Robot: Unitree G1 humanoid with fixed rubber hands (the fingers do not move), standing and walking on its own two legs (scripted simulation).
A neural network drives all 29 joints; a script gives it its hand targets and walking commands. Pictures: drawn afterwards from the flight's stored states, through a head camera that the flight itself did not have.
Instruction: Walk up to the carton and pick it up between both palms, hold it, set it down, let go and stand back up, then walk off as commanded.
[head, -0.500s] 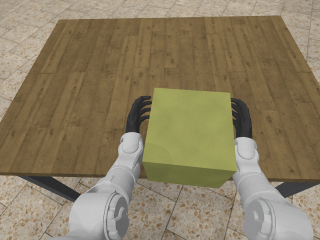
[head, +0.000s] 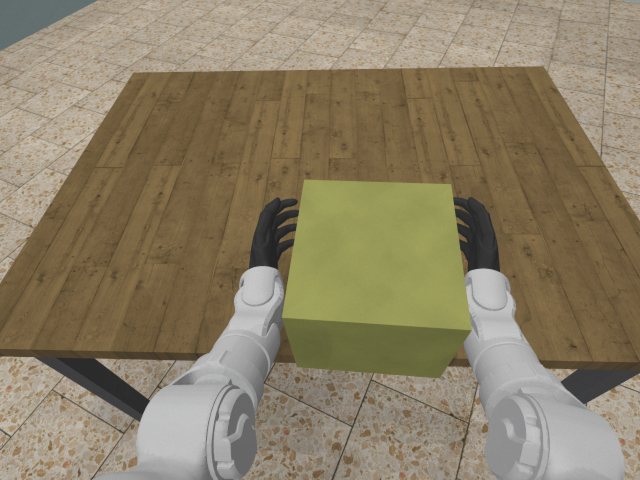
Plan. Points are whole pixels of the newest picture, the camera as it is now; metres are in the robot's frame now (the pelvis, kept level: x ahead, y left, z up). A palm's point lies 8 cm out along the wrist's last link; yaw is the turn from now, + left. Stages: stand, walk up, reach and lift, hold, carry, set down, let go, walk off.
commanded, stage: reach and lift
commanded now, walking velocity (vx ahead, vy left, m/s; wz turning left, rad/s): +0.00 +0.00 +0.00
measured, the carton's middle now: (371, 278) +0.39 -0.04 +0.03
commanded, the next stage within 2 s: hold in 1.90 s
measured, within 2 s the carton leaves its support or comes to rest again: neither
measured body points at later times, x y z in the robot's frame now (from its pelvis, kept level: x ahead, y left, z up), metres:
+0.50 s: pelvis -0.01 +0.00 +0.00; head -0.02 +0.00 +0.45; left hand +0.41 +0.11 +0.12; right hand +0.40 -0.17 +0.12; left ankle +0.04 +0.14 -0.73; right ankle +0.02 -0.10 -0.73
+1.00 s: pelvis -0.02 +0.01 +0.01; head -0.08 +0.01 +0.45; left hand +0.39 +0.14 +0.17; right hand +0.39 -0.15 +0.17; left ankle +0.04 +0.14 -0.73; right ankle +0.02 -0.10 -0.73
